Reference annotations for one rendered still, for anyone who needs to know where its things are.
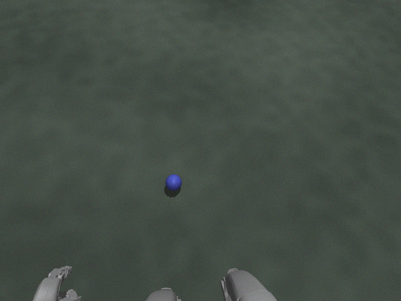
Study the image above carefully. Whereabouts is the ball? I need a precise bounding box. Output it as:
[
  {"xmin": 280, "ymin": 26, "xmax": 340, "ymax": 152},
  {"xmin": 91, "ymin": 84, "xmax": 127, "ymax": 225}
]
[{"xmin": 165, "ymin": 174, "xmax": 182, "ymax": 191}]

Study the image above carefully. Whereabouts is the left robot hand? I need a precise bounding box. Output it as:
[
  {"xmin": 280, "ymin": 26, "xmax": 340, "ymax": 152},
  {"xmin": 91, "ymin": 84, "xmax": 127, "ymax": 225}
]
[{"xmin": 33, "ymin": 266, "xmax": 81, "ymax": 301}]

